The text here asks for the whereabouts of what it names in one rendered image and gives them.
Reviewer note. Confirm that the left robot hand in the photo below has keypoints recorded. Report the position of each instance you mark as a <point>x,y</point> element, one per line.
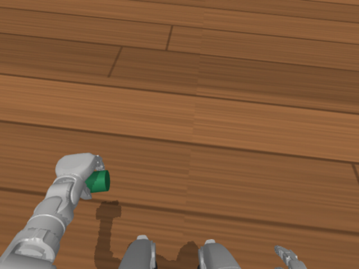
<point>81,165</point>

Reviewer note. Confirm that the right robot hand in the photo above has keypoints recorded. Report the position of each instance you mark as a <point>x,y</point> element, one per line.
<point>289,258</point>

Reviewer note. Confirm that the can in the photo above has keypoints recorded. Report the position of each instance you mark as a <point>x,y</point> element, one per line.
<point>99,181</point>

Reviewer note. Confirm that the left robot arm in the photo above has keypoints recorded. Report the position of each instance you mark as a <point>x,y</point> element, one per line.
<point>37,245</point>

